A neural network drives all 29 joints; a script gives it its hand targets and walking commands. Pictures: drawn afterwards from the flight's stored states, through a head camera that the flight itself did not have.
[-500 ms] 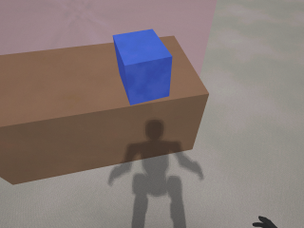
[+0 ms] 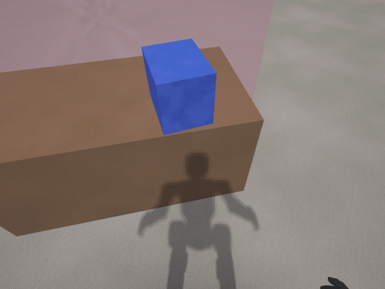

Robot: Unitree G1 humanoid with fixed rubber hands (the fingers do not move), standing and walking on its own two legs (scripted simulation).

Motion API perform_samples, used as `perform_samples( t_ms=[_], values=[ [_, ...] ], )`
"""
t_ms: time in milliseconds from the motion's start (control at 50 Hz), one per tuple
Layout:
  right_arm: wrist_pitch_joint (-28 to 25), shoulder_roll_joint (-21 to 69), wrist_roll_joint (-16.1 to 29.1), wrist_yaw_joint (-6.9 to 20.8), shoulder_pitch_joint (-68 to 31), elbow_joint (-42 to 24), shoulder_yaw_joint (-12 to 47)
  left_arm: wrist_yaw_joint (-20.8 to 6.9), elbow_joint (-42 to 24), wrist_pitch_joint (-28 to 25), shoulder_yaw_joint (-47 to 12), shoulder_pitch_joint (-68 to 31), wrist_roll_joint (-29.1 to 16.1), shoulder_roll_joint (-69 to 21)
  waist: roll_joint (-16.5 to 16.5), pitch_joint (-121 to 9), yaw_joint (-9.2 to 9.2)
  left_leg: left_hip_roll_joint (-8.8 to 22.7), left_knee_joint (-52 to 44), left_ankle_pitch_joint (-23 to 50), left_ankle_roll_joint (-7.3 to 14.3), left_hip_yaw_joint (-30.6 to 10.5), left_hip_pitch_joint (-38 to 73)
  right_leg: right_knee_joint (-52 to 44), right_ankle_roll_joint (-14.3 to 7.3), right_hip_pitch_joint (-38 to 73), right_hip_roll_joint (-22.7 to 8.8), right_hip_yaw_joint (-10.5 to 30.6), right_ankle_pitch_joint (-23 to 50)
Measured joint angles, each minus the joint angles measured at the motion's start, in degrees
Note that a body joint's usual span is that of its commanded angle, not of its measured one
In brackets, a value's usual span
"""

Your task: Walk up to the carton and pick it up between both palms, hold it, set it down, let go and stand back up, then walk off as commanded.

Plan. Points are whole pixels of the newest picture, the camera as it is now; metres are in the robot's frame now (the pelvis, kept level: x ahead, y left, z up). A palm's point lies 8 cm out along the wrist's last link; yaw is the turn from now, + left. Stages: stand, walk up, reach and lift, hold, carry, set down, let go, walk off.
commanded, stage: stand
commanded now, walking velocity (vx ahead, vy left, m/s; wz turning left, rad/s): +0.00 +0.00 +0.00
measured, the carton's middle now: (178, 86) +0.85 +0.14 -0.08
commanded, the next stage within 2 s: none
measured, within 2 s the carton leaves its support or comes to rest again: neither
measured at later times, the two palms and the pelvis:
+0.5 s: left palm out of the picture +0.06 +0.30 -0.10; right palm out of the picture +0.11 -0.29 -0.11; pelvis +0.00 +0.00 +0.00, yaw +0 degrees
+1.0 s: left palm out of the picture +0.06 +0.30 -0.10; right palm out of the picture +0.12 -0.29 -0.10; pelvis +0.00 +0.00 +0.00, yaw +0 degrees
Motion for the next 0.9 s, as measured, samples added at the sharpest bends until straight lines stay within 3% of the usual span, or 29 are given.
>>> perform_samples(
  t_ms=[900],
  values=[
    [0.0, 0.03, 0.0, 0.0, 0.97, 0.48, -0.11, -0.01, 0.79, 0.0, -0.19, 0.0, 0.0, 0.0, -0.41, -1.23, 0.0, 0.01, -0.06, 0.09, -0.12, 0.0, 0.06, -0.01, 0.0, 0.04, -0.01, 0.0, 0.04]
  ],
)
